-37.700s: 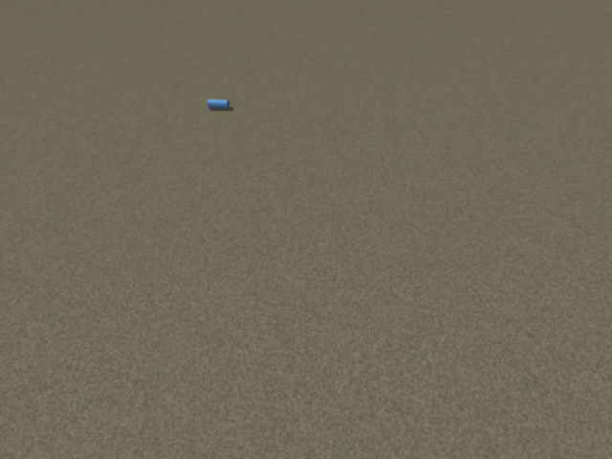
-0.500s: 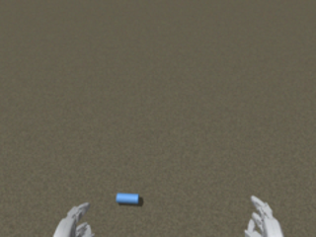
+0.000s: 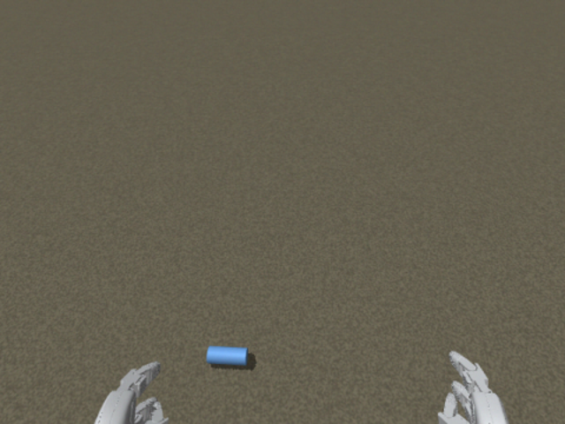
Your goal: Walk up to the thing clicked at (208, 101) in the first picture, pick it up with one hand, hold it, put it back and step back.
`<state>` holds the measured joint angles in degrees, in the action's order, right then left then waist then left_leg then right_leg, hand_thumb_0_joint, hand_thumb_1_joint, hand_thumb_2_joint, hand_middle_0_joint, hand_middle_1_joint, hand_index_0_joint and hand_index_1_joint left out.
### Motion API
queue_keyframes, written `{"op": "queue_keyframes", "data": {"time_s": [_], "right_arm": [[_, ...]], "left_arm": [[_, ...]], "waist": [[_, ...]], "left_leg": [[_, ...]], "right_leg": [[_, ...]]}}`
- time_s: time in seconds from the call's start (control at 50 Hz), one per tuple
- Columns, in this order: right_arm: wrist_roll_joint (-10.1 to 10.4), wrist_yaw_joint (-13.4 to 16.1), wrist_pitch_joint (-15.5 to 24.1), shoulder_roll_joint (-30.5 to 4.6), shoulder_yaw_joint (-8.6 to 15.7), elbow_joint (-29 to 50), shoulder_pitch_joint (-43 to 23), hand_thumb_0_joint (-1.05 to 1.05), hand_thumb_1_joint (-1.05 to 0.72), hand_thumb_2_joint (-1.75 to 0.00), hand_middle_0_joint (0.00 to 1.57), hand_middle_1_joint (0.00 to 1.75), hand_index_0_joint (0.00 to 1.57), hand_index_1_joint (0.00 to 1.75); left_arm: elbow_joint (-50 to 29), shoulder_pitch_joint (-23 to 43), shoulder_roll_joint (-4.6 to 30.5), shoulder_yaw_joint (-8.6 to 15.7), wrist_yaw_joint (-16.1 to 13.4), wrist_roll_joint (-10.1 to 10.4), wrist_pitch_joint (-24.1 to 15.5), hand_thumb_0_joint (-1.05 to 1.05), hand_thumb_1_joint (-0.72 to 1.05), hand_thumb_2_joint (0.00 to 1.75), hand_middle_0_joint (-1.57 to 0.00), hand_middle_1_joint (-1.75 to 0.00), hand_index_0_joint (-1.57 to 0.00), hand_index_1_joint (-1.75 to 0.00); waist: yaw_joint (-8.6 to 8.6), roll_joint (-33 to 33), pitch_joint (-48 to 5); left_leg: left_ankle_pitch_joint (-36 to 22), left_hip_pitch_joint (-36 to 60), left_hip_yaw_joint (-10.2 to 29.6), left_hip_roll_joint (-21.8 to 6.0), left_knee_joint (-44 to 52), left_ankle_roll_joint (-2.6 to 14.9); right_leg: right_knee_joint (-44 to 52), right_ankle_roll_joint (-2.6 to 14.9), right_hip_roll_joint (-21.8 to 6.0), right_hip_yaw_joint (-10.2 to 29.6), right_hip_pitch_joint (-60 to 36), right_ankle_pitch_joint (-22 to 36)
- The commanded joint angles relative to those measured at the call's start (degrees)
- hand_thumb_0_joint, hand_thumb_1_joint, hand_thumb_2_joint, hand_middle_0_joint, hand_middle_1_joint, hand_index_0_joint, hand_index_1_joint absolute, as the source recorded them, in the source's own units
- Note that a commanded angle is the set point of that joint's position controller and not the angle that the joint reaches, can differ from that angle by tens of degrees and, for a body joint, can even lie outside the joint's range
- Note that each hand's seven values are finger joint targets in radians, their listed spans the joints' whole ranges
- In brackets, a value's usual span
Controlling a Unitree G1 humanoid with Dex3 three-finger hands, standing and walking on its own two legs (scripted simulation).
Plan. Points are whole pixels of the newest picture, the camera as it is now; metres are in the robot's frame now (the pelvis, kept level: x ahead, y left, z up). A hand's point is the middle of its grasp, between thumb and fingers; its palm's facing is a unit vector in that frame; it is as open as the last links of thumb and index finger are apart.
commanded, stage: home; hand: left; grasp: from above
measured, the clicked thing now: (227, 355) +0.48 +0.21 -0.69
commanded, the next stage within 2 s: stand in 0.52 s
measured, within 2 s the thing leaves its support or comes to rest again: neither
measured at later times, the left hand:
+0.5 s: hand (165, 423) +0.17 +0.18 -0.05, palm faces +0.04 -0.98 -0.21, open 7.4 cm
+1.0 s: hand out of the picture +0.09 +0.25 -0.10, palm faces +0.05 -0.94 -0.33, open 7.4 cm
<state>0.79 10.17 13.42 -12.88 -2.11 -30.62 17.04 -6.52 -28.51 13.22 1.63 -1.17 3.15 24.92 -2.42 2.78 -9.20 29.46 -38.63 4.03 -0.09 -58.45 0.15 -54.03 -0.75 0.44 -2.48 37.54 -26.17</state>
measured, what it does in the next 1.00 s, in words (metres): stands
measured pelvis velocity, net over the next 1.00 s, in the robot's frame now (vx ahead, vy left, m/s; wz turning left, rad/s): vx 0.00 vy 0.01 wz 0.00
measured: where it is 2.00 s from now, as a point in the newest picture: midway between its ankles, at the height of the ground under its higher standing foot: outside the picture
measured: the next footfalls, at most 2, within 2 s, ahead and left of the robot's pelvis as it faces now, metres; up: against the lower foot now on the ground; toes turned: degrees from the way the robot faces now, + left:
none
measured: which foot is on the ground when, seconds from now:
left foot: down 0.00-1.00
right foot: down 0.00-1.00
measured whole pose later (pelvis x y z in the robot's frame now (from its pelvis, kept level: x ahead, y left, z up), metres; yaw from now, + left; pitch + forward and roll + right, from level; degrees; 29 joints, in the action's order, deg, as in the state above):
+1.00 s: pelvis +0.00 +0.01 +0.05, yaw +0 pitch -2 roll +0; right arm -2.9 1.2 1.1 -16.5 2.7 -54.1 11.9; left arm 50.0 -11.9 16.2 2.9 -2.3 -2.1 2.0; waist 1.0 -0.3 2.7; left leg 19.5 -14.9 1.8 2.5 -36.0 1.8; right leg -35.0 -2.1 -2.5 -0.2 15.4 -17.9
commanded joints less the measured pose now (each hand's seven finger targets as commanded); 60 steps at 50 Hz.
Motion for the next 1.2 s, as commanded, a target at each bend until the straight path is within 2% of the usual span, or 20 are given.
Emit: {"op": "queue_keyframes", "data": {"time_s": [0.0, 0.1, 0.2, 0.24, 0.32, 0.36, 0.44, 0.46, 0.5, 0.58, 0.6, 0.62, 0.64, 0.68, 0.78, 0.9, 1.0, 1.06, 1.12, 1.18], "right_arm": [[-0.13, 0.74, 3.25, -7.11, 3.26, 9.36, -4.03, 0.00, -0.90, -0.90, 0.20, 0.30, 0.20, 0.30], [-0.17, 0.67, 3.25, -6.90, 3.19, 9.53, -4.10, 0.00, -0.90, -0.90, 0.20, 0.30, 0.20, 0.30], [-0.27, 0.55, 2.90, -7.32, 3.63, 9.24, -3.47, 0.00, -0.90, -0.90, 0.20, 0.30, 0.20, 0.30], [-0.17, 0.47, 2.99, -6.81, 3.25, 9.60, -3.80, 0.00, -0.90, -0.90, 0.20, 0.30, 0.20, 0.30], [-0.33, 0.58, 2.98, -7.13, 3.59, 9.10, -3.24, 0.00, -0.90, -0.90, 0.20, 0.30, 0.20, 0.30], [-0.23, 0.43, 2.88, -6.92, 3.29, 9.78, -4.25, 0.00, -0.90, -0.90, 0.20, 0.30, 0.20, 0.30], [-0.21, 0.50, 2.75, -7.29, 3.63, 9.58, -3.81, 0.00, -0.90, -0.90, 0.20, 0.30, 0.20, 0.30], [-0.13, 0.44, 2.80, -6.80, 3.24, 9.95, -4.41, 0.00, -0.90, -0.90, 0.20, 0.30, 0.20, 0.30], [-0.18, 0.45, 2.78, -7.38, 3.66, 9.66, -3.61, 0.00, -0.90, -0.90, 0.20, 0.30, 0.20, 0.30], [-0.14, 0.46, 2.53, -7.31, 3.66, 9.61, -3.35, 0.00, -0.90, -0.90, 0.20, 0.30, 0.20, 0.30], [-7.73, -2.95, -3.62, -12.93, 5.65, -4.39, -8.59, 0.00, -0.90, -0.90, 0.20, 0.30, 0.20, 0.30], [-7.38, -4.26, -5.75, -13.28, 6.63, -5.06, -7.95, 0.00, -0.90, -0.90, 0.20, 0.30, 0.20, 0.30], [-8.18, -5.14, -6.85, -13.61, 6.61, -3.58, -7.16, 0.00, -0.90, -0.90, 0.20, 0.30, 0.20, 0.30], [-5.48, -6.88, -7.61, -11.35, 6.51, -6.63, -6.79, 0.00, -0.90, -0.90, 0.20, 0.30, 0.20, 0.30], [-3.99, -9.00, -9.01, -11.11, 7.02, -11.65, -8.83, 0.00, -0.90, -0.90, 0.20, 0.30, 0.20, 0.30], [-3.81, -8.62, -10.19, -11.88, 7.14, -17.24, -8.51, 0.00, -0.90, -0.90, 0.20, 0.30, 0.20, 0.30], [-3.30, -8.00, -10.97, -13.18, 6.93, -21.22, -9.24, 0.00, -0.90, -0.90, 0.20, 0.30, 0.20, 0.30], [-2.85, -7.71, -11.23, -13.42, 7.04, -23.67, -7.87, 0.00, -0.90, -0.90, 0.20, 0.30, 0.20, 0.30], [-2.63, -7.60, -11.47, -13.68, 6.95, -25.36, -8.23, 0.00, -0.90, -0.90, 0.20, 0.30, 0.20, 0.30], [-2.65, -7.60, -11.93, -13.78, 6.86, -26.44, -9.28, 0.00, -0.90, -0.90, 0.20, 0.30, 0.20, 0.30]], "left_arm": [[-10.75, 0.44, 6.13, 3.79, -0.29, -0.35, -2.62, 0.00, 0.90, 0.90, -0.20, -0.30, -0.20, -0.30], [-11.82, 1.19, 5.74, 3.29, -0.38, -0.31, -2.77, 0.00, 0.90, 0.90, -0.20, -0.30, -0.20, -0.30], [-11.03, -0.30, 5.83, 3.24, -0.25, -0.20, -2.89, 0.00, 0.90, 0.90, -0.20, -0.30, -0.20, -0.30], [-12.62, 1.99, 5.11, 2.46, -0.23, -0.09, -3.25, 0.00, 0.90, 0.90, -0.20, -0.30, -0.20, -0.30], [-10.07, -0.40, 6.25, 4.19, -0.32, -0.14, -3.05, 0.00, 0.90, 0.90, -0.20, -0.30, -0.20, -0.30], [-10.89, 0.83, 5.52, 2.83, -0.16, -0.20, -3.15, 0.00, 0.90, 0.90, -0.20, -0.30, -0.20, -0.30], [-10.58, -0.08, 6.60, 4.49, -0.34, -0.26, -2.90, 0.00, 0.90, 0.90, -0.20, -0.30, -0.20, -0.30], [-11.77, 0.67, 5.52, 2.67, -0.27, -0.40, -2.89, 0.00, 0.90, 0.90, -0.20, -0.30, -0.20, -0.30], [-11.37, 0.03, 6.35, 3.96, -0.29, -0.22, -2.89, 0.00, 0.90, 0.90, -0.20, -0.30, -0.20, -0.30], [-11.11, 0.03, 5.83, 3.08, -0.32, -0.12, -2.86, 0.00, 0.90, 0.90, -0.20, -0.30, -0.20, -0.30], [9.00, 16.93, 9.92, 3.46, -2.36, -7.15, -14.21, 0.00, 0.90, 0.90, -0.20, -0.30, -0.20, -0.30], [18.45, 12.31, 11.08, 4.51, -2.19, -7.57, -17.97, 0.00, 0.90, 0.90, -0.20, -0.30, -0.20, -0.30], [20.22, 12.47, 11.50, 3.90, -1.84, -7.17, -19.95, 0.00, 0.90, 0.90, -0.20, -0.30, -0.20, -0.30], [25.47, 14.27, 12.38, 3.48, -1.52, -7.24, -22.13, 0.00, 0.90, 0.90, -0.20, -0.30, -0.20, -0.30], [38.24, 18.44, 11.53, 3.67, -1.42, -6.03, -23.48, 0.00, 0.90, 0.90, -0.20, -0.30, -0.20, -0.30], [49.52, 18.74, 10.66, 3.39, -1.47, -5.38, -25.25, 0.00, 0.90, 0.90, -0.20, -0.30, -0.20, -0.30], [56.55, 19.63, 11.11, 3.19, -1.48, -4.99, -25.11, 0.00, 0.90, 0.90, -0.20, -0.30, -0.20, -0.30], [59.80, 19.58, 11.81, 3.03, -1.65, -4.86, -25.39, 0.00, 0.90, 0.90, -0.20, -0.30, -0.20, -0.30], [62.46, 19.50, 11.79, 2.69, -1.69, -4.79, -25.41, 0.00, 0.90, 0.90, -0.20, -0.30, -0.20, -0.30], [64.61, 20.10, 12.24, 2.55, -1.65, -5.09, -25.06, 0.00, 0.90, 0.90, -0.20, -0.30, -0.20, -0.30]], "waist": [[0.26, -0.34, -3.74], [-0.05, 0.10, -4.34], [0.06, 0.55, -5.89], [-0.24, 0.35, -5.14], [0.02, -0.80, -5.51], [0.05, -0.55, -3.73], [0.22, 0.16, -4.12], [0.40, -0.08, -3.52], [-0.13, -0.04, -5.52], [-0.27, 0.20, -5.69], [4.81, -3.56, 9.22], [3.99, -6.37, 2.50], [2.49, -6.91, 2.23], [3.04, -5.44, 0.99], [3.95, -4.76, 3.86], [4.29, -1.96, 5.25], [4.04, -0.35, 8.51], [3.42, -1.83, 7.62], [3.60, -1.07, 8.32], [3.56, -1.90, 11.78]], "left_leg": [[-12.49, 3.00, -0.13, 0.05, 10.87, 0.52], [-12.21, 3.32, -0.43, 0.15, 10.54, 0.57], [-17.51, 4.43, 0.53, -0.29, 10.46, -0.06], [-16.64, 4.42, 0.12, -0.15, 10.22, 0.19], [-17.29, 3.84, -0.44, 0.11, 9.36, 0.44], [-14.43, 2.87, -0.56, 0.28, 9.78, 0.56], [-12.10, 2.94, -0.60, 0.31, 10.33, 0.59], [-12.43, 2.91, -0.51, 0.18, 10.50, 0.52], [-14.81, 3.78, -0.15, 0.04, 10.17, 0.39], [-17.55, 4.05, -0.15, 0.04, 9.65, 0.24], [-23.64, 5.12, 1.34, -2.07, 14.62, 3.02], [-25.54, 9.97, 0.14, -1.20, 14.01, 3.43], [-23.32, 10.85, 0.86, -0.93, 14.12, 3.35], [-20.67, 13.87, 0.53, -0.47, 16.38, 2.99], [-16.81, 18.89, 2.08, -0.55, 22.33, 3.24], [-24.48, 23.54, 4.63, -2.68, 29.06, 3.06], [-23.65, 25.33, 6.38, -4.12, 36.71, 2.47], [-30.33, 30.31, 4.89, -4.04, 36.83, 1.88], [-31.85, 30.97, 4.93, -4.30, 38.53, 1.86], [-22.82, 29.34, 5.47, -4.19, 41.61, 1.69]], "right_leg": [[8.04, 1.15, 1.04, -1.10, -4.03, 9.22], [8.21, 1.01, 1.02, -0.94, -3.84, 9.37], [6.52, 1.40, 1.15, -1.33, -4.27, 12.47], [7.01, 1.30, 1.10, -1.18, -3.99, 12.35], [7.17, 1.15, 0.92, -1.04, -4.90, 13.41], [7.96, 1.01, 0.91, -0.98, -3.96, 11.30], [8.19, 1.07, 0.93, -0.84, -3.80, 9.20], [8.16, 1.05, 0.95, -0.99, -3.53, 9.47], [7.28, 1.21, 1.03, -1.00, -4.28, 11.18], [6.88, 1.33, 0.96, -1.04, -4.51, 13.24], [11.56, 3.28, -3.83, 5.05, -13.35, 12.53], [12.25, 5.49, -4.57, 7.75, -15.59, 13.92], [14.45, 5.91, -4.81, 9.80, -14.54, 14.33], [14.65, 5.42, -6.75, 10.65, -18.97, 17.53], [20.57, 3.24, -6.28, 8.67, -18.60, 10.11], [23.44, 2.08, -5.59, 5.99, -25.27, 18.82], [27.48, 1.59, -5.30, 5.00, -29.17, 17.89], [29.46, 1.52, -6.12, 5.20, -30.27, 21.83], [31.28, 1.15, -6.36, 4.88, -32.17, 22.05], [33.19, 1.00, -6.06, 4.82, -31.14, 17.19]]}}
